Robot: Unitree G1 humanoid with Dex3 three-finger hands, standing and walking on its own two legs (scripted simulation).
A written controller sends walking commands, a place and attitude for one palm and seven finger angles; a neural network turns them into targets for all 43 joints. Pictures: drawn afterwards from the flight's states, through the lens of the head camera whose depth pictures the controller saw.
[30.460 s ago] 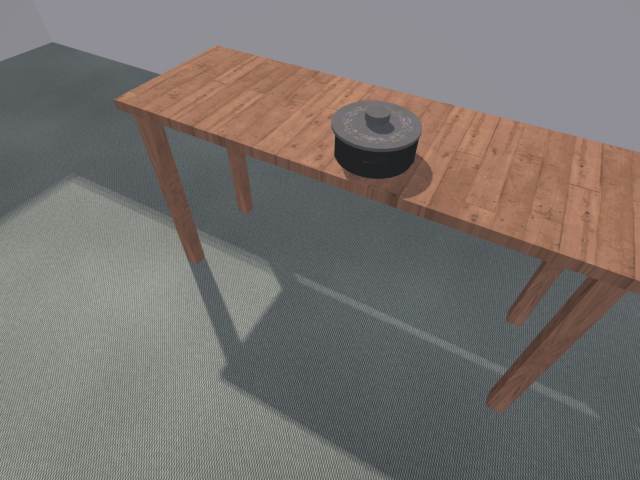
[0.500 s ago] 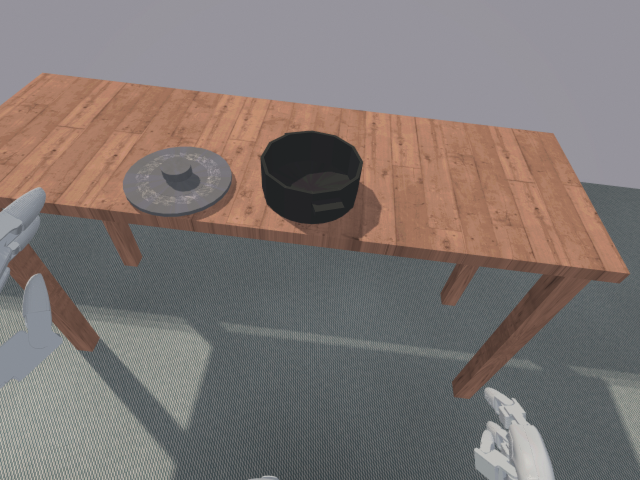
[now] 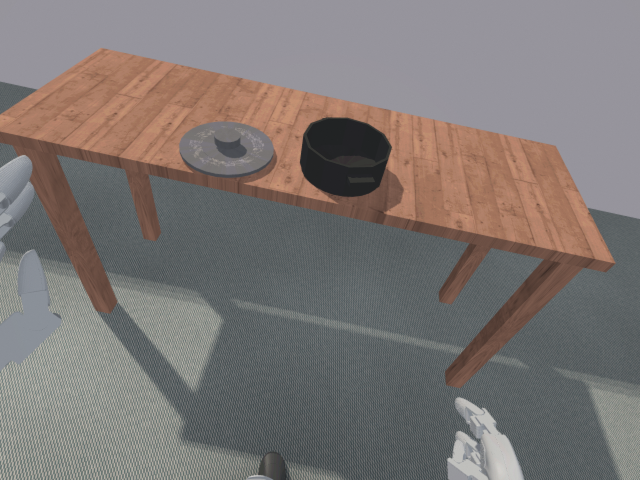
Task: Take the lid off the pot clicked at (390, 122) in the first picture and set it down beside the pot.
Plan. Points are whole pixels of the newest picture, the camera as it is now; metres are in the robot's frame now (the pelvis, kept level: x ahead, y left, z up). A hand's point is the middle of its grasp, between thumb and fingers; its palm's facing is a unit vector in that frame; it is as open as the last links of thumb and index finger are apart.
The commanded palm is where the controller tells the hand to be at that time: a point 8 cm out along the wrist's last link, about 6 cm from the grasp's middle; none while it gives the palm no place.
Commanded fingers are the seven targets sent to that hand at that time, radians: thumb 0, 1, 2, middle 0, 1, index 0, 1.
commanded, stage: stop stepping back and stand still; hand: left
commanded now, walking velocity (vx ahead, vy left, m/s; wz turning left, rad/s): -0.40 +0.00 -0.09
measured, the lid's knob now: (227, 138) +0.76 +0.25 -0.01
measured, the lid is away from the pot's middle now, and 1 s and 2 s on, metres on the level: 0.26 0.26 0.26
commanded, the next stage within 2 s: let the arm hang, fingers relaxed in 1.94 s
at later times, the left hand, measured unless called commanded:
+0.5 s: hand out of the picture +0.02 +0.30 +0.19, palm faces +0.12 -0.85 -0.51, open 7.4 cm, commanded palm +0.00 +0.36 +0.19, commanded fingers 0.00 0.90 0.90 -0.20 -0.30 -0.20 -0.30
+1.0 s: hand out of the picture +0.00 +0.35 +0.00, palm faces -0.02 -0.93 -0.36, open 7.4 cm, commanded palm none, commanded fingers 0.00 0.90 0.90 -0.20 -0.30 -0.20 -0.30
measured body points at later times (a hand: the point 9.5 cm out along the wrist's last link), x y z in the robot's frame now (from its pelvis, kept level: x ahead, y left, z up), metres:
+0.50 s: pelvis -0.16 +0.09 +0.01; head -0.16 +0.16 +0.45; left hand +0.00 +0.34 +0.22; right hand -0.06 -0.15 -0.05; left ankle -0.06 +0.11 -0.68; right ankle -0.20 -0.01 -0.71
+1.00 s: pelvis -0.25 +0.16 +0.01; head -0.24 +0.16 +0.46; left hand -0.01 +0.40 +0.02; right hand -0.16 -0.09 -0.10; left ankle -0.19 +0.27 -0.73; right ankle -0.30 -0.02 -0.65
